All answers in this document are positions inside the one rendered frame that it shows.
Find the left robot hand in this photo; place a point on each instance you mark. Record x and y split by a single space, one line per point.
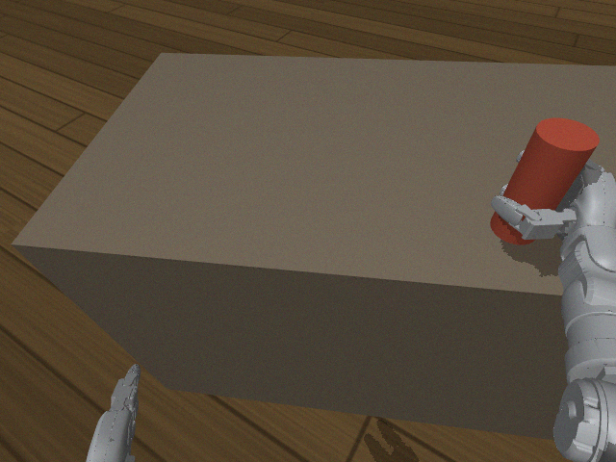
115 430

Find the right robot hand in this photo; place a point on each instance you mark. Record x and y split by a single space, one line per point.
591 200

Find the right robot arm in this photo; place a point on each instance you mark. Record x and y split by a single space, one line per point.
585 426

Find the can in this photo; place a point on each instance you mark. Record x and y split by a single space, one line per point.
554 156

